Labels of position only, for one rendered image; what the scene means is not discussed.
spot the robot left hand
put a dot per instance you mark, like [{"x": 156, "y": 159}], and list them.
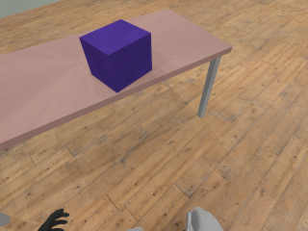
[{"x": 53, "y": 221}]

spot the robot right thigh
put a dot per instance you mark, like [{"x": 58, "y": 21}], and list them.
[{"x": 201, "y": 220}]

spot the carton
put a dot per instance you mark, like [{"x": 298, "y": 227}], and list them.
[{"x": 118, "y": 54}]

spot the table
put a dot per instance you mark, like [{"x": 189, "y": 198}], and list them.
[{"x": 49, "y": 84}]

